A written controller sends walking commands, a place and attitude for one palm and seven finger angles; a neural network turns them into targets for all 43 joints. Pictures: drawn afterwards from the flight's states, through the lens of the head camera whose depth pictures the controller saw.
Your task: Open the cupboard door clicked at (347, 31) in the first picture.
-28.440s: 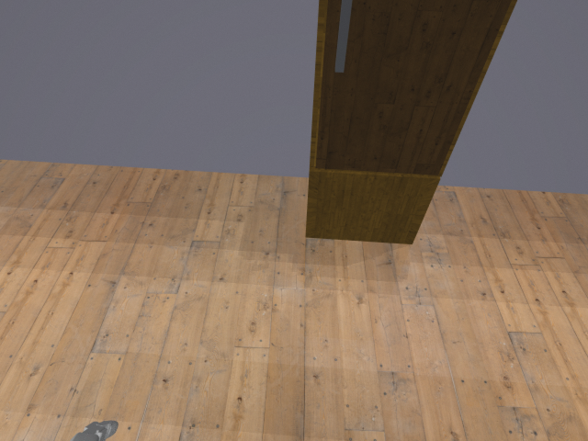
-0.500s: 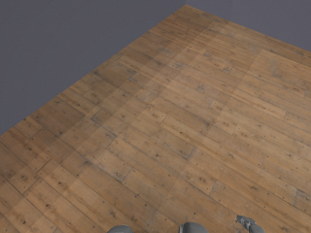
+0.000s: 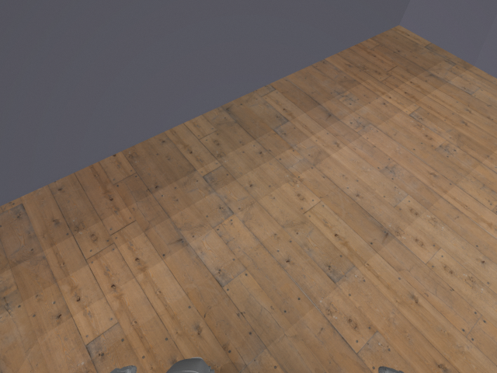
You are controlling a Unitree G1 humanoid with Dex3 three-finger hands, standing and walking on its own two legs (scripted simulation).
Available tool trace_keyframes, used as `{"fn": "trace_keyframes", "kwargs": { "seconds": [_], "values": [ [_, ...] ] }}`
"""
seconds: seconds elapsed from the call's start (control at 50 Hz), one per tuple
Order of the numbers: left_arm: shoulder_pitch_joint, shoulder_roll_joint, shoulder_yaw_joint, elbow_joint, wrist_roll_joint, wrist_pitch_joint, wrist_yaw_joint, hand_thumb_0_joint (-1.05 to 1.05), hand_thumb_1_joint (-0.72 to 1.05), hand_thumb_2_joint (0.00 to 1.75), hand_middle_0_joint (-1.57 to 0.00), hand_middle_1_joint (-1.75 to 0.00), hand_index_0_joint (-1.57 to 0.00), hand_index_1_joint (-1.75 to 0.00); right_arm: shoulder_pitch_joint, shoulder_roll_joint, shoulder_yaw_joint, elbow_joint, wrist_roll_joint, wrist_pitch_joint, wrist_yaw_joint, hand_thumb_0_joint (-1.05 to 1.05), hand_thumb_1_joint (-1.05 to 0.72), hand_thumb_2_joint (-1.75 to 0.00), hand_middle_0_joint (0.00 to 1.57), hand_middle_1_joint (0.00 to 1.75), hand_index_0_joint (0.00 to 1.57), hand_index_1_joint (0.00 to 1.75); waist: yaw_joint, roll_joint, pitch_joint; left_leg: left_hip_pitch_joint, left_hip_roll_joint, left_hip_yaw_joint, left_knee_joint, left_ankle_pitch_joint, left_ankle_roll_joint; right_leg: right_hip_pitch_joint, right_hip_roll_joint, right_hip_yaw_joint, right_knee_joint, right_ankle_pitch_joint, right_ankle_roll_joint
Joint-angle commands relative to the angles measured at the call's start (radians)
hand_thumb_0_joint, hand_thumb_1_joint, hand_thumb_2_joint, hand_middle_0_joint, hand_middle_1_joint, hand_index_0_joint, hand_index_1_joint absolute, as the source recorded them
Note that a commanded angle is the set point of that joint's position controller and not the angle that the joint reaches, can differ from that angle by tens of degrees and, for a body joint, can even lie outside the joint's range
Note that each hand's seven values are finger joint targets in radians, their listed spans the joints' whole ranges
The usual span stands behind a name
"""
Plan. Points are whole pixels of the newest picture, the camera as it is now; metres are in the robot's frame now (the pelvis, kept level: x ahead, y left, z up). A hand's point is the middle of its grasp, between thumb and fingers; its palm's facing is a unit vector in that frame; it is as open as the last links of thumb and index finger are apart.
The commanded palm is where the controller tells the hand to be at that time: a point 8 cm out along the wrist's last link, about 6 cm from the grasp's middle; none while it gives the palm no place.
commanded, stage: turn to face it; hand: left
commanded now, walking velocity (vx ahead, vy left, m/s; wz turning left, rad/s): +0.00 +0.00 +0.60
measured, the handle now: out of the picture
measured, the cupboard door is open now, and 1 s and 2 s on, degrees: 38 38 38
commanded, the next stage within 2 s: none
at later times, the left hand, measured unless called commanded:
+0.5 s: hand out of the picture +0.07 +0.19 -0.14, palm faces +0.26 -0.92 -0.29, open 7.4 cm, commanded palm none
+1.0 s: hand out of the picture -0.04 +0.24 -0.16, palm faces +0.58 -0.78 -0.24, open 7.4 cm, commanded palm none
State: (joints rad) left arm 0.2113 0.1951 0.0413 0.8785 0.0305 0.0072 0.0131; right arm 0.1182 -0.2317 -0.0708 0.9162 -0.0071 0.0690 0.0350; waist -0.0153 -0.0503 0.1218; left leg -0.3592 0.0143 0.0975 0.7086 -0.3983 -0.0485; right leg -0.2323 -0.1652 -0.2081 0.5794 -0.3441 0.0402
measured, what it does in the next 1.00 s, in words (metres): steps on the spot, turning left: left foot, then right foot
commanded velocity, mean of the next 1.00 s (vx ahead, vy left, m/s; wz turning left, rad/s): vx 0.00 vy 0.00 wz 0.60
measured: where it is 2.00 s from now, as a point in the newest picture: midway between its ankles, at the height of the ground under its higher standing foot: outside the picture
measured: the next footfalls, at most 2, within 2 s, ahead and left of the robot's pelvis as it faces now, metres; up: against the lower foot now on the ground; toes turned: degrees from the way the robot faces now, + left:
left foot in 0.04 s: +0.04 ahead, +0.12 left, +0.00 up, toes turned +7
right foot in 0.38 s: +0.08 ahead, -0.14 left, +0.00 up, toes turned +10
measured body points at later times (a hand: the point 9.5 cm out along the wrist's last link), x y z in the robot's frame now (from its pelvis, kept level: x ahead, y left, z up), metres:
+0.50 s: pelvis +0.02 -0.03 +0.00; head +0.07 -0.04 +0.45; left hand +0.05 +0.24 -0.12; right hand +0.15 -0.27 -0.15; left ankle -0.04 +0.09 -0.66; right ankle +0.04 -0.15 -0.73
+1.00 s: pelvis +0.01 +0.01 +0.01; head +0.04 +0.06 +0.45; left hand -0.07 +0.28 -0.15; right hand +0.23 -0.15 -0.12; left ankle -0.02 +0.09 -0.73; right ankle +0.10 -0.15 -0.65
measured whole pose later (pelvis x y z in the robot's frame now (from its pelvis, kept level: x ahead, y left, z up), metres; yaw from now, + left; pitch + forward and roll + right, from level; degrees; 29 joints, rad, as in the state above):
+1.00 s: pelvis +0.01 +0.01 +0.01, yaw +35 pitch +1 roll -2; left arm 0.16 0.27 0.08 0.90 0.02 0.06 0.01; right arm 0.16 -0.21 -0.05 0.92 -0.02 0.03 0.00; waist 0.00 -0.04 0.09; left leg -0.29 -0.03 -0.02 0.49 -0.23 0.06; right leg -0.50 -0.09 0.00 1.06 -0.38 0.10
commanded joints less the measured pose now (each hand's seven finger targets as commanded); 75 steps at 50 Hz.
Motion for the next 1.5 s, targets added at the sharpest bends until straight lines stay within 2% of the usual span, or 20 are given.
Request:
{"fn": "trace_keyframes", "kwargs": {
  "seconds": [0.0,0.04,0.12,0.32,0.34,0.36,0.38,0.46,0.62,0.68,0.7,0.72,0.74,0.86,1.08,1.16,1.2,1.22,1.3,1.48],
  "values": [
    [0.025,0.139,0.058,-0.095,-0.024,-0.008,-0.001,0.00,0.90,0.90,-0.20,-0.30,-0.20,-0.30,0.170,-0.248,-0.063,-0.058,-0.018,-0.058,-0.013,0.00,-0.90,-0.90,0.20,0.30,0.20,0.30,-0.071,0.332,-0.290,0.451,0.343,-0.443,-0.307,0.720,0.193,-0.298,0.006,0.013,0.395,-0.134,0.056],
    [-0.092,0.128,0.044,-0.132,-0.011,0.011,0.013,0.00,0.90,0.90,-0.20,-0.30,-0.20,-0.30,0.239,-0.259,-0.063,-0.033,-0.014,-0.052,-0.035,0.00,-0.90,-0.90,0.20,0.30,0.20,0.30,-0.095,0.269,-0.276,0.387,0.401,-0.488,-0.297,0.769,0.295,-0.396,0.038,0.181,0.597,-0.293,0.044],
    [-0.065,0.116,0.051,-0.066,-0.014,0.018,-0.002,0.00,0.90,0.90,-0.20,-0.30,-0.20,-0.30,0.091,-0.186,-0.040,-0.059,-0.018,-0.064,-0.054,0.00,-0.90,-0.90,0.20,0.30,0.20,0.30,-0.011,0.207,-0.175,0.243,0.238,-0.319,-0.321,0.698,0.207,-0.341,0.055,0.211,0.554,-0.098,0.053],
    [0.040,0.129,0.054,-0.054,-0.022,0.000,0.005,0.00,0.90,0.90,-0.20,-0.30,-0.20,-0.30,0.008,-0.191,-0.055,-0.081,-0.013,-0.040,-0.042,0.00,-0.90,-0.90,0.20,0.30,0.20,0.30,0.047,0.199,-0.186,0.017,0.145,-0.383,-0.242,0.422,0.149,0.091,0.148,0.153,-0.083,0.089,0.024],
    [0.083,0.185,0.063,-0.050,-0.012,-0.013,0.011,0.00,0.90,0.90,-0.20,-0.30,-0.20,-0.30,0.004,-0.153,-0.052,-0.091,-0.003,-0.040,-0.035,0.00,-0.90,-0.90,0.20,0.30,0.20,0.30,0.068,0.061,-0.202,-0.087,0.074,-0.327,-0.138,0.268,0.094,0.221,0.044,0.253,-0.232,0.124,-0.001],
    [0.098,0.274,0.081,-0.048,0.003,-0.021,0.021,0.00,0.90,0.90,-0.20,-0.30,-0.20,-0.30,0.018,-0.080,-0.041,-0.113,0.002,-0.041,-0.029,0.00,-0.90,-0.90,0.20,0.30,0.20,0.30,0.074,-0.238,-0.193,-0.263,-0.086,-0.140,0.113,-0.110,0.009,0.296,-0.245,0.533,-0.308,0.221,-0.110],
    [0.083,0.292,0.070,-0.059,-0.002,-0.015,0.020,0.00,0.90,0.90,-0.20,-0.30,-0.20,-0.30,0.005,-0.105,-0.042,-0.120,-0.007,-0.038,-0.023,0.00,-0.90,-0.90,0.20,0.30,0.20,0.30,0.073,-0.223,-0.169,-0.244,-0.061,-0.146,0.351,-0.242,0.013,0.159,-0.348,0.543,-0.302,0.285,-0.195],
    [-0.039,0.166,0.039,-0.086,-0.011,-0.021,0.022,0.00,0.90,0.90,-0.20,-0.30,-0.20,-0.30,0.020,-0.079,-0.036,-0.061,-0.007,-0.012,-0.007,0.00,-0.90,-0.90,0.20,0.30,0.20,0.30,-0.006,-0.172,-0.123,-0.231,0.012,-0.120,0.526,-0.028,-0.019,0.101,-0.147,0.235,-0.228,0.516,-0.132],
    [0.061,0.227,0.065,-0.040,0.001,-0.021,0.019,0.00,0.90,0.90,-0.20,-0.30,-0.20,-0.30,-0.077,-0.044,-0.011,-0.088,0.001,-0.022,0.002,0.00,-0.90,-0.90,0.20,0.30,0.20,0.30,0.054,-0.162,-0.139,-0.098,0.008,0.004,0.089,-0.064,-0.010,0.186,-0.207,0.133,-0.158,0.642,-0.144],
    [0.045,0.234,0.073,-0.036,-0.006,-0.016,0.011,0.00,0.90,0.90,-0.20,-0.30,-0.20,-0.30,-0.005,-0.069,-0.015,-0.080,-0.002,-0.034,-0.002,0.00,-0.90,-0.90,0.20,0.30,0.20,0.30,0.012,-0.134,-0.172,0.077,-0.014,0.032,-0.154,0.086,0.010,0.124,-0.192,0.069,-0.037,0.580,-0.087],
    [0.037,0.225,0.072,-0.044,-0.015,-0.013,0.006,0.00,0.90,0.90,-0.20,-0.30,-0.20,-0.30,0.065,-0.112,-0.027,-0.064,-0.006,-0.043,-0.004,0.00,-0.90,-0.90,0.20,0.30,0.20,0.30,-0.031,-0.031,-0.219,0.238,0.012,-0.003,-0.271,0.243,0.032,0.034,-0.169,0.028,0.099,0.516,-0.040],
    [0.038,0.164,0.063,-0.078,-0.023,-0.006,-0.003,0.00,0.90,0.90,-0.20,-0.30,-0.20,-0.30,0.142,-0.231,-0.057,-0.058,-0.017,-0.053,-0.012,0.00,-0.90,-0.90,0.20,0.30,0.20,0.30,-0.068,0.267,-0.283,0.438,0.272,-0.360,-0.300,0.573,0.159,-0.238,-0.030,-0.012,0.342,0.032,0.042],
    [-0.039,0.126,0.038,-0.121,-0.016,0.000,0.000,0.00,0.90,0.90,-0.20,-0.30,-0.20,-0.30,0.222,-0.293,-0.071,-0.042,-0.011,-0.047,-0.021,0.00,-0.90,-0.90,0.20,0.30,0.20,0.30,-0.104,0.335,-0.287,0.447,0.419,-0.497,-0.307,0.855,0.279,-0.365,0.034,0.084,0.518,-0.341,0.055],
    [-0.023,0.132,0.056,-0.037,-0.010,0.026,-0.008,0.00,0.90,0.90,-0.20,-0.30,-0.20,-0.30,0.050,-0.187,-0.035,-0.068,-0.012,-0.064,-0.053,0.00,-0.90,-0.90,0.20,0.30,0.20,0.30,0.006,0.196,-0.173,0.200,0.215,-0.308,-0.375,0.518,0.189,-0.327,0.046,0.220,0.593,-0.028,0.056],
    [-0.097,0.120,0.046,-0.082,-0.019,0.016,0.004,0.00,0.90,0.90,-0.20,-0.30,-0.20,-0.30,0.099,-0.192,-0.053,-0.045,-0.022,-0.048,-0.045,0.00,-0.90,-0.90,0.20,0.30,0.20,0.30,-0.017,0.218,-0.161,0.156,0.183,-0.468,-0.353,0.465,0.209,-0.169,0.136,0.206,0.218,-0.080,0.040],
    [0.013,0.135,0.053,-0.059,-0.026,-0.001,0.015,0.00,0.90,0.90,-0.20,-0.30,-0.20,-0.30,0.049,-0.173,-0.057,-0.063,-0.012,-0.040,-0.044,0.00,-0.90,-0.90,0.20,0.30,0.20,0.30,0.038,0.184,-0.211,0.044,0.125,-0.491,-0.259,0.455,0.160,0.107,0.158,0.202,-0.116,0.076,0.016],
    [0.057,0.260,0.077,-0.054,-0.004,-0.017,0.029,0.00,0.90,0.90,-0.20,-0.30,-0.20,-0.30,0.061,-0.081,-0.044,-0.086,0.005,-0.044,-0.033,0.00,-0.90,-0.90,0.20,0.30,0.20,0.30,0.059,-0.203,-0.201,-0.263,-0.087,-0.230,0.039,-0.059,0.022,0.332,-0.211,0.540,-0.314,0.169,-0.113],
    [0.037,0.276,0.066,-0.065,-0.003,-0.012,0.027,0.00,0.90,0.90,-0.20,-0.30,-0.20,-0.30,0.049,-0.105,-0.048,-0.097,-0.008,-0.041,-0.027,0.00,-0.90,-0.90,0.20,0.30,0.20,0.30,0.053,-0.192,-0.159,-0.250,-0.092,-0.169,0.286,-0.217,0.013,0.178,-0.337,0.560,-0.312,0.256,-0.198],
    [-0.053,0.154,0.038,-0.078,-0.016,-0.024,0.025,0.00,0.90,0.90,-0.20,-0.30,-0.20,-0.30,0.048,-0.082,-0.040,-0.043,-0.009,-0.013,-0.010,0.00,-0.90,-0.90,0.20,0.30,0.20,0.30,-0.010,-0.142,-0.105,-0.248,-0.003,-0.132,0.516,-0.020,-0.023,0.129,-0.142,0.252,-0.224,0.576,-0.142],
    [0.091,0.216,0.063,-0.022,-0.002,-0.022,0.021,0.00,0.90,0.90,-0.20,-0.30,-0.20,-0.30,-0.095,-0.047,-0.008,-0.073,0.000,-0.021,-0.001,0.00,-0.90,-0.90,0.20,0.30,0.20,0.30,0.060,-0.173,-0.129,-0.121,-0.005,-0.001,0.091,-0.059,-0.011,0.240,-0.184,0.137,-0.137,0.784,-0.137]
  ]
}}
